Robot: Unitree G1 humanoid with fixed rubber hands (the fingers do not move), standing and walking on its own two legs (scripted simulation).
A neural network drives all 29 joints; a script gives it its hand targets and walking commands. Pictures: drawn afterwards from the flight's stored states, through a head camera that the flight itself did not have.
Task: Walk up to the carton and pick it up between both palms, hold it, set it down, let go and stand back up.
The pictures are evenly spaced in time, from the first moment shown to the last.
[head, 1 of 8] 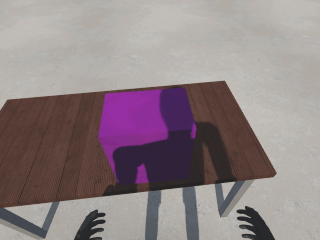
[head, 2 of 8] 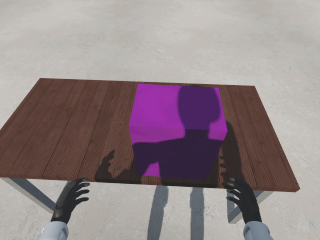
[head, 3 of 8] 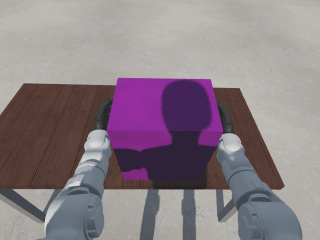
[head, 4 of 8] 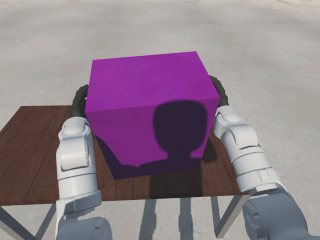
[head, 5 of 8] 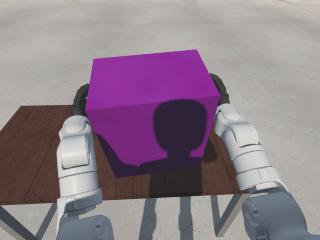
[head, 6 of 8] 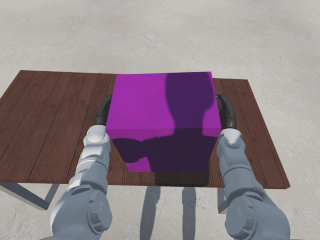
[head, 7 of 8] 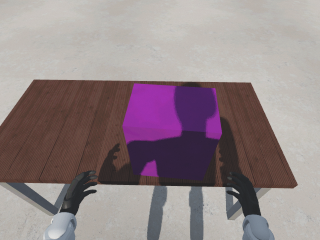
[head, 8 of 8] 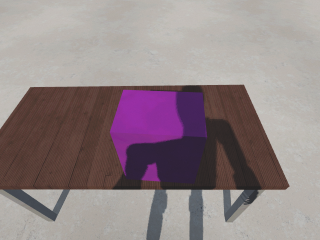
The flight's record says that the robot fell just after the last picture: no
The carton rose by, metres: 0.21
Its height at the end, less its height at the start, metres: +0.00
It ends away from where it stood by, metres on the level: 0.00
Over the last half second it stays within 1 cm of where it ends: yes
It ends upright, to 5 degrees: yes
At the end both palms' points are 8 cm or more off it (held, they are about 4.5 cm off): yes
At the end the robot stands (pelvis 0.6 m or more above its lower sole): yes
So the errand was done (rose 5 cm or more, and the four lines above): yes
